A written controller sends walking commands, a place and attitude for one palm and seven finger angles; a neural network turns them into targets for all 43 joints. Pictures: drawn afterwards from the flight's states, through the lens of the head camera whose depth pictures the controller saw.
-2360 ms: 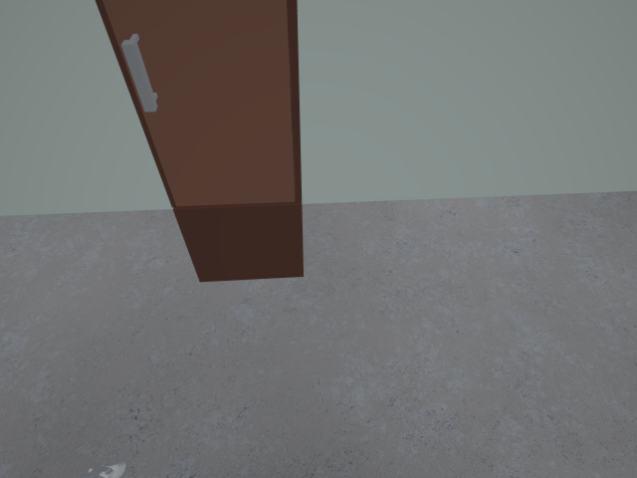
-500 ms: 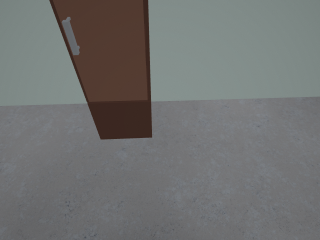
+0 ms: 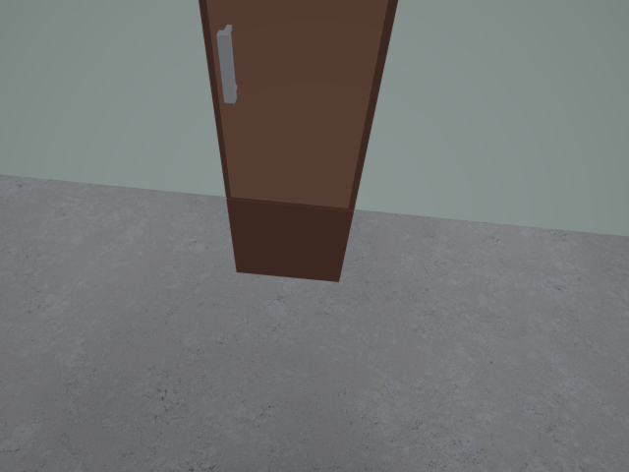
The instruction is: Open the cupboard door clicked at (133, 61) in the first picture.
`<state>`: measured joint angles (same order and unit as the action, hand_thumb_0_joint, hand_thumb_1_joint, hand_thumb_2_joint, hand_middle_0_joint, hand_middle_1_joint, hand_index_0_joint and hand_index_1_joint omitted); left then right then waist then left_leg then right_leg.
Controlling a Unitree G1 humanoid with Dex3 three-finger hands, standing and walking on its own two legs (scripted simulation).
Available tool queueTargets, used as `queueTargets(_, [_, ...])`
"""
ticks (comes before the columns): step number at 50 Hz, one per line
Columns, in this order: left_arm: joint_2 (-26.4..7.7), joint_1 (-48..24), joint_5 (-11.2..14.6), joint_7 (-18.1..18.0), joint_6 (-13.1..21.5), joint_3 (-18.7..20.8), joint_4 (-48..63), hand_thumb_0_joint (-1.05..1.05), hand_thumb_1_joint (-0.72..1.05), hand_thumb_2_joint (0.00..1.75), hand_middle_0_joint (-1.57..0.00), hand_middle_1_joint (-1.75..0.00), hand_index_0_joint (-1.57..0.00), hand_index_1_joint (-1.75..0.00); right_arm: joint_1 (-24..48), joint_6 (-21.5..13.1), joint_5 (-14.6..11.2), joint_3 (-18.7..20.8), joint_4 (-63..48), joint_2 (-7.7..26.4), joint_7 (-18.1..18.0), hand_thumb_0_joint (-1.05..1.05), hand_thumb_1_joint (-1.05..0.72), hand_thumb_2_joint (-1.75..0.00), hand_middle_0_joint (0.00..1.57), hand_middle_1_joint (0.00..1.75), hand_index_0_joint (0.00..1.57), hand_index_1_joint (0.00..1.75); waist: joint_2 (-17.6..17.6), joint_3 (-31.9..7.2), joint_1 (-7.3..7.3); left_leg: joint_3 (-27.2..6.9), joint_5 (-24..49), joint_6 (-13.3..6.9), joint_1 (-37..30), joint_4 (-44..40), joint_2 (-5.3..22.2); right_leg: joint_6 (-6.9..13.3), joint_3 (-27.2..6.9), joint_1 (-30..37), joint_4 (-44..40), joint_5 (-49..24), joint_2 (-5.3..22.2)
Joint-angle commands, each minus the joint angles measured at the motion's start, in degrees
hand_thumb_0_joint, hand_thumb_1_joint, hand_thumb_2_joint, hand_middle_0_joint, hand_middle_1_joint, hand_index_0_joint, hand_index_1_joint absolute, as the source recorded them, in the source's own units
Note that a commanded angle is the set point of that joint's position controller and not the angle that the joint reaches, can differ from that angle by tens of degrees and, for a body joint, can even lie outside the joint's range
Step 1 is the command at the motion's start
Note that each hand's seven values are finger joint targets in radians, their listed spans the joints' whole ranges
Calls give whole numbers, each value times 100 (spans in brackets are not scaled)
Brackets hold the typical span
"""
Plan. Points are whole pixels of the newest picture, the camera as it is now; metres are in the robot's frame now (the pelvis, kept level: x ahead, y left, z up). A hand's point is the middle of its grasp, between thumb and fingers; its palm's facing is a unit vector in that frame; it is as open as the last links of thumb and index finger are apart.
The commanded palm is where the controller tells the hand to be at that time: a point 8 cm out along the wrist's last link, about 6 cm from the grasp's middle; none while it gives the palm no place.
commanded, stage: take the last steps up to it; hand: left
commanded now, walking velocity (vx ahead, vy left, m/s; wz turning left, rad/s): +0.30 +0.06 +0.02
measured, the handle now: (229, 64) +0.87 +0.25 +0.09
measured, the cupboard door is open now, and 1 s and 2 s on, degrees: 0 0 0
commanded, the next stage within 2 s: come to a stop and stand still in 0.52 s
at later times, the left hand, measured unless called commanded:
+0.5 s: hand (218, 364) +0.31 +0.18 -0.17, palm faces -0.01 -0.99 -0.16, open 7.4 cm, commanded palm none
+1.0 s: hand (184, 361) +0.32 +0.24 -0.18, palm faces +0.05 -0.98 -0.20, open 7.4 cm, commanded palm none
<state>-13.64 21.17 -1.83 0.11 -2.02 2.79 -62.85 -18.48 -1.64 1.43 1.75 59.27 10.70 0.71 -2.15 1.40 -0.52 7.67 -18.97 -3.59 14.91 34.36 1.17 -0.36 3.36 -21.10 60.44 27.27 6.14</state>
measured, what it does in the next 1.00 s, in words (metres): walks ahead: right foot, then left foot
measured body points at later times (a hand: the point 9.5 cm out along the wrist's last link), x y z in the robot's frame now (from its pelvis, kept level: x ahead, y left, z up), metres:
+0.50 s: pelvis +0.20 +0.02 -0.01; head +0.21 +0.02 +0.44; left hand +0.31 +0.23 -0.16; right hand +0.06 -0.16 -0.16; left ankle +0.01 +0.08 -0.71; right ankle +0.29 -0.06 -0.73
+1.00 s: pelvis +0.30 +0.05 +0.00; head +0.34 +0.07 +0.45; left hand +0.31 +0.29 -0.16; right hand +0.40 -0.17 -0.14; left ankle +0.38 +0.17 -0.73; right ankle +0.25 -0.07 -0.66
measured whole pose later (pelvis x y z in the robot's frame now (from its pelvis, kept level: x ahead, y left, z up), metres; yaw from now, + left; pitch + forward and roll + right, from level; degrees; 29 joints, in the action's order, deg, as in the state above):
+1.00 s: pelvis +0.30 +0.05 +0.00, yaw -2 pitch -1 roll -1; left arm -10.8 15.0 -0.9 -1.8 -2.8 3.3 -58.3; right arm -6.0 0.5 1.3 1.7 56.4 7.5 -2.0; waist -1.6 6.1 -2.3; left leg 4.8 -10.3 -0.6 20.3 31.8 4.2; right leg -1.0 1.2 -22.6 61.3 30.5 -0.5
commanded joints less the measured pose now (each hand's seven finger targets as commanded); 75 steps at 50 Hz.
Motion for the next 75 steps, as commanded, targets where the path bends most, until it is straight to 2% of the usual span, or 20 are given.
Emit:
queueTargets(1, [-58,-382,-2,53,330,25,483,0,90,90,-20,-30,-20,-30,-585,-212,-37,62,51,605,-192,0,-90,-90,20,30,20,30,705,368,129,-1848,179,-599,-592,-2533,1350,16,-63,-1477,613,-920,215])
queueTargets(17, [302,-1862,49,40,333,59,896,0,90,90,-20,-30,-20,-30,-1816,-328,-10,21,868,78,-357,0,-90,-90,20,30,20,30,544,994,412,-967,3975,-486,-1988,-2145,1248,118,344,-1874,-1462,-1449,-148])
queueTargets(22, [151,-513,28,-45,449,100,614,0,90,90,-20,-30,-20,-30,-1492,-280,-66,84,824,393,-376,0,-90,-90,20,30,20,30,611,174,-274,-514,6838,-174,-1819,-308,1115,511,716,384,-2523,-1418,-850])
queueTargets(23, [-9,229,9,-65,508,178,385,0,90,90,-20,-30,-20,-30,-1278,-290,-114,100,718,444,-361,0,-90,-90,20,30,20,30,651,-175,-623,-383,6198,-26,-1107,704,953,630,501,1617,-2904,-2026,-678])
queueTargets(24, [-509,988,-15,-124,591,284,193,0,90,90,-20,-30,-20,-30,-1241,-321,-185,99,583,253,-294,0,-90,-90,20,30,20,30,9,-690,-837,-171,3891,138,268,2470,419,1193,-1093,2977,-3108,-3072,627])
queueTargets(25, [-873,1306,83,-143,597,341,97,0,90,90,-20,-30,-20,-30,-1313,-372,-202,91,449,13,-290,0,-90,-90,20,30,20,30,-533,-1101,-628,-145,-1179,254,1370,4306,-358,1970,-3150,3543,-3732,-4901,2118])
queueTargets(26, [-869,817,130,-153,582,348,236,0,90,90,-20,-30,-20,-30,-1039,-292,-146,125,379,79,-274,0,-90,-90,20,30,20,30,-201,-881,-566,-889,-1113,135,1452,4586,-32,2035,-3044,2762,-4074,-3985,2071])
queueTargets(28, [-209,-157,110,-197,569,175,462,0,90,90,-20,-30,-20,-30,-562,-121,-40,113,244,-97,-196,0,-90,-90,20,30,20,30,245,397,-131,-991,-395,146,1549,4370,444,1571,-2131,820,-4637,-2358,1588])
queueTargets(33, [90,-679,34,-221,589,20,547,0,90,90,-20,-30,-20,-30,-952,148,-32,-3,298,-445,-156,0,-90,-90,20,30,20,30,-107,205,450,-586,68,450,508,2130,540,1048,-278,-307,-4630,-3772,778])
queueTargets(40, [-349,-393,71,-235,234,117,508,0,90,90,-20,-30,-20,-30,-48,224,-79,92,-14,72,-217,0,-90,-90,20,30,20,30,-549,41,166,-327,1202,547,-143,-141,208,727,-261,495,-3438,-4062,522])
queueTargets(43, [48,67,121,-287,103,72,624,0,90,90,-20,-30,-20,-30,-71,171,-31,216,-169,819,-244,0,-90,-90,20,30,20,30,1379,-220,97,-1696,4755,-231,-761,-1101,1807,77,220,57,-1954,-640,-408])
queueTargets(45, [-64,-32,124,-297,2,90,653,0,90,90,-20,-30,-20,-30,115,187,-22,251,-234,1017,-372,0,-90,-90,20,30,20,30,1736,-531,198,-2240,4859,-867,-404,-1496,2338,-16,-339,-23,29,994,-563])
queueTargets(51, [-102,-150,105,-161,-76,217,799,0,90,90,-20,-30,-20,-30,839,191,-6,311,-513,853,-386,0,-90,-90,20,30,20,30,1135,-748,82,-1394,3680,-710,-746,-1325,1829,-162,-485,-583,533,97,-442])
queueTargets(56, [48,-312,92,-102,-48,147,928,0,90,90,-20,-30,-20,-30,766,253,39,410,-478,972,-301,0,-90,-90,20,30,20,30,1444,-648,203,-1543,2066,-593,-517,-1551,1707,-66,-106,148,-1531,230,-393])
queueTargets(59, [-31,340,70,-109,18,155,680,0,90,90,-20,-30,-20,-30,956,321,-5,425,-551,891,-219,0,-90,-90,20,30,20,30,1041,-489,-127,-1133,336,-121,492,-1338,1191,6,186,1384,-3351,-1044,-501])
queueTargets(61, [-813,-76,-30,-158,111,205,874,0,90,90,-20,-30,-20,-30,904,394,-85,277,-732,157,-133,0,-90,-90,20,30,20,30,-1177,129,10,-368,-737,562,1397,342,145,675,-2051,691,-5000,-169,1231])
queueTargets(63, [-790,-755,-17,-205,161,196,1007,0,90,90,-20,-30,-20,-30,1257,450,-36,268,-763,246,-117,0,-90,-90,20,30,20,30,-1285,395,-18,-930,-795,369,970,1374,192,952,-2019,-390,-5055,-346,1187])
queueTargets(65, [-497,-1125,4,-195,195,111,983,0,90,90,-20,-30,-20,-30,747,408,-45,260,-416,296,-117,0,-90,-90,20,30,20,30,-845,391,231,-791,-375,374,800,1691,157,862,-1160,-108,-4624,-1389,723])
queueTargets(69, [-375,-649,56,-214,251,75,730,0,90,90,-20,-30,-20,-30,533,292,-72,134,-196,155,-179,0,-90,-90,20,30,20,30,-560,-15,39,-549,-308,483,510,412,148,895,-816,1033,-3991,-3328,601])
queueTargets(75, [-57,-434,169,-201,254,-58,298,0,90,90,-20,-30,-20,-30,279,99,-50,-10,317,371,-315,0,-90,-90,20,30,20,30,474,-159,-56,-1053,2102,257,-689,-1207,723,207,-577,955,-3856,-2556,-20])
